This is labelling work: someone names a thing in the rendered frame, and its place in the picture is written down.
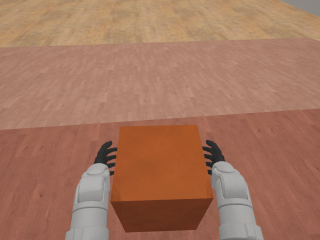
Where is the right robot forearm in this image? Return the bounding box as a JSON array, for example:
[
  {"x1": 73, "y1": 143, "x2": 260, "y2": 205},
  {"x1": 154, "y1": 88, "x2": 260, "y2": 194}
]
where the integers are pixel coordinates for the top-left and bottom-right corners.
[{"x1": 211, "y1": 161, "x2": 264, "y2": 240}]

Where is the carton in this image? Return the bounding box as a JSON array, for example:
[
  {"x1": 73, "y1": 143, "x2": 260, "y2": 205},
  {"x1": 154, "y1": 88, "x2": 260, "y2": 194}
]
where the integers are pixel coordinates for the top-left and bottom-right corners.
[{"x1": 110, "y1": 124, "x2": 214, "y2": 233}]

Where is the left robot forearm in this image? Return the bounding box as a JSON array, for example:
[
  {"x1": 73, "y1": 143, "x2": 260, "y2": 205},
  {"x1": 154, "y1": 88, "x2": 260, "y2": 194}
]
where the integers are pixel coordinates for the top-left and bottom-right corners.
[{"x1": 65, "y1": 163, "x2": 111, "y2": 240}]

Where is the left robot hand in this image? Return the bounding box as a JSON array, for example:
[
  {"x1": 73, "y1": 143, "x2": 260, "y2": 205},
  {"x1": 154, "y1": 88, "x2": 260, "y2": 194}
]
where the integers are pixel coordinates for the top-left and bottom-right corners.
[{"x1": 94, "y1": 141, "x2": 118, "y2": 176}]

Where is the right robot hand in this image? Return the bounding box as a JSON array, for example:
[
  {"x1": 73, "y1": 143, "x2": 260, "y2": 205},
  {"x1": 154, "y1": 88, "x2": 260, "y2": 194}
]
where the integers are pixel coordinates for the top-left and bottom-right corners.
[{"x1": 202, "y1": 140, "x2": 225, "y2": 175}]

